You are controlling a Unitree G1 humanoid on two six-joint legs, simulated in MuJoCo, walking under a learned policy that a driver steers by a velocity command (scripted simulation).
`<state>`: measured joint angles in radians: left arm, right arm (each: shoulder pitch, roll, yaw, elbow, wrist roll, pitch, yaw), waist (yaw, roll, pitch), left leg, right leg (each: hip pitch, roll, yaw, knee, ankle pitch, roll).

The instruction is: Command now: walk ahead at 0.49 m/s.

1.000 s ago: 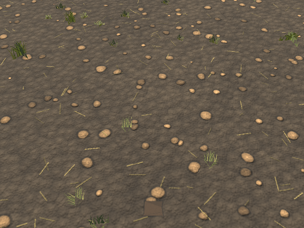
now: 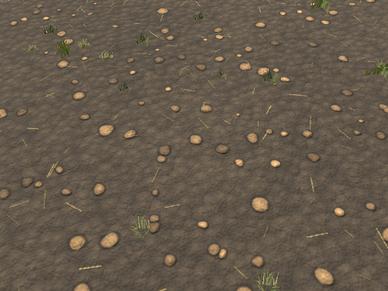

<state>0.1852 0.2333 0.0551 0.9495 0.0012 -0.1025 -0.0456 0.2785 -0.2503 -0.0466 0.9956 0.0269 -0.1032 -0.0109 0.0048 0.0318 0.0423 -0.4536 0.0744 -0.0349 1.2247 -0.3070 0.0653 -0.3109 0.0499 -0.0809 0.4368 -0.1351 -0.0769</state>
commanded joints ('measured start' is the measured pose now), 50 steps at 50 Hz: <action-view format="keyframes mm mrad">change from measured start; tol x32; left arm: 1 -6 77 8 -30 5 -22 0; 23 310 21 -22 24 -20 1 42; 44 -210 37 15 -209 -24 48 -12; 50 221 339 128 -141 -35 59 17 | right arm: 1 93 -39 -19 -28 -5 18 -11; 16 -401 -43 -5 -204 -4 -6 44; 23 183 -237 -75 -70 -30 -6 31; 50 78 -37 -14 -134 -51 16 -8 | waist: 1 -42 -97 -47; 18 45 -102 38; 23 -130 216 -479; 41 -69 -9 61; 50 67 -284 -280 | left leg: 1 -90 90 -40 -43 68 3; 17 -258 10 34 -711 307 -13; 21 394 -18 36 -713 269 89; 23 906 364 -697 -889 76 282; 30 259 178 -51 -1086 257 119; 42 510 212 208 -1069 450 85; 48 517 196 289 -568 1082 15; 49 303 151 290 -281 836 -31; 50 -166 -54 225 91 -154 -92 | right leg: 1 52 -260 284 -316 -14 -156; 16 388 -300 153 -264 180 -116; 20 401 -274 110 8 638 -67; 24 -436 -49 233 940 -394 25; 44 -442 -137 33 217 86 -6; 48 5 11 -63 156 -20 -99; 50 656 -302 615 46 -82 -323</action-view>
